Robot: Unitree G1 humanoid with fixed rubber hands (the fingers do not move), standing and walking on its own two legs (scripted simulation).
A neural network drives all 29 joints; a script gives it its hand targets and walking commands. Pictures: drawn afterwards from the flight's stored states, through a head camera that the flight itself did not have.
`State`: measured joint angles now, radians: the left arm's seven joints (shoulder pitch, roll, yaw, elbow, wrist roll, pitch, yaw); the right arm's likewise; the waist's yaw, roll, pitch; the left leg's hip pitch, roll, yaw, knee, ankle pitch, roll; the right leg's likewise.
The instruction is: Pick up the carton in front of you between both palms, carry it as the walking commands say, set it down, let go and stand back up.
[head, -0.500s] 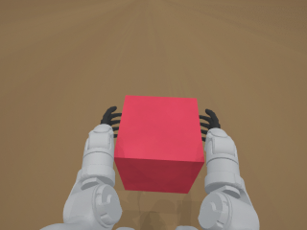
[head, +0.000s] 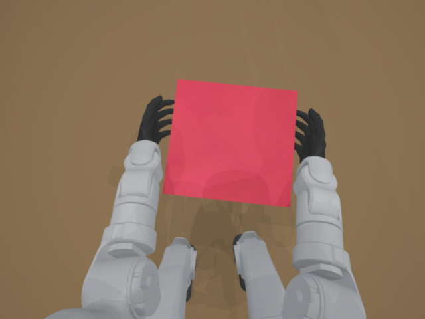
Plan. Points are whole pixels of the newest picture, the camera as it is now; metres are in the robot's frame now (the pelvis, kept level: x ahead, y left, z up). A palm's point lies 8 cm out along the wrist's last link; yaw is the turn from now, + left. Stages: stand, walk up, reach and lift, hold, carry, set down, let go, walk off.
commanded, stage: set down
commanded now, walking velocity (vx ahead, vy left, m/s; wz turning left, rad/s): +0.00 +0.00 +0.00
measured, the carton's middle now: (227, 153) +0.42 -0.04 -0.16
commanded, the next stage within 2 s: none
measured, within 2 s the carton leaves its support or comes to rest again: neither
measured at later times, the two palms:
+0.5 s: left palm (172, 140) +0.47 +0.09 -0.23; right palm (293, 161) +0.40 -0.20 -0.22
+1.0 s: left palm (186, 140) +0.51 +0.06 -0.38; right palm (281, 166) +0.42 -0.22 -0.38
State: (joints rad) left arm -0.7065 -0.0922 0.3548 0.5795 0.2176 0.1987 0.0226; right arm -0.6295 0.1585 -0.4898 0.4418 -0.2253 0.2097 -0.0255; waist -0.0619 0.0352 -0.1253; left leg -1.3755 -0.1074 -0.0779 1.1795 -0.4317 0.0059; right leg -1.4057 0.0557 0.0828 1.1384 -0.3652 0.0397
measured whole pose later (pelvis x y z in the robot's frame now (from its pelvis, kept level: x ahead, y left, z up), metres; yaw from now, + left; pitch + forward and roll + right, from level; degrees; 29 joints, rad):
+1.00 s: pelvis -0.06 +0.00 -0.23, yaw -1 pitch +46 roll -3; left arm -1.47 0.22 0.19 1.04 0.15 0.25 0.06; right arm -1.19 0.02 -0.63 0.63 -0.16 0.27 -0.12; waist -0.13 0.04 0.12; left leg -2.25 -0.18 -0.06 2.01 -0.56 -0.03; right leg -2.26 0.11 0.05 1.94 -0.49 0.09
